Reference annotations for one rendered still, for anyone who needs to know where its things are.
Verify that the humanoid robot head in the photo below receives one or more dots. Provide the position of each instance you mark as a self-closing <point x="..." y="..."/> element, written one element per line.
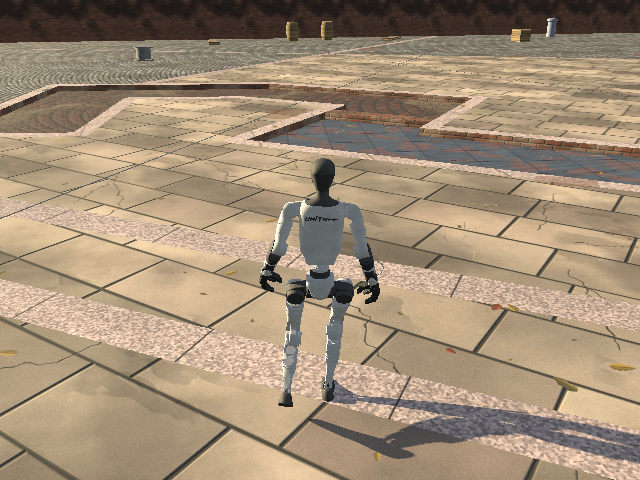
<point x="322" y="174"/>

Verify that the robot left hand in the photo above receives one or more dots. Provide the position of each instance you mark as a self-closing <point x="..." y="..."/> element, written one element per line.
<point x="263" y="281"/>

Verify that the robot left forearm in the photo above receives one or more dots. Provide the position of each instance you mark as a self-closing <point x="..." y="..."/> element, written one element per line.
<point x="270" y="261"/>

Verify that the robot right upper arm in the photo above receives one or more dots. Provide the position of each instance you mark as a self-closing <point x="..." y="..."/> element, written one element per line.
<point x="358" y="230"/>

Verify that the robot right forearm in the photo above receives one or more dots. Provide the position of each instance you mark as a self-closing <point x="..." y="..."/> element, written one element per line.
<point x="368" y="268"/>

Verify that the robot right hand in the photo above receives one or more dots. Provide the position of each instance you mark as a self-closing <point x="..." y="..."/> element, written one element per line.
<point x="368" y="289"/>

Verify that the robot left upper arm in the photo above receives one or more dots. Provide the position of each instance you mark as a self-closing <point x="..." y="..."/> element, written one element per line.
<point x="289" y="211"/>

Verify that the left robot thigh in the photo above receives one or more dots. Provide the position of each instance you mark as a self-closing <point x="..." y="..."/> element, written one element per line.
<point x="295" y="298"/>

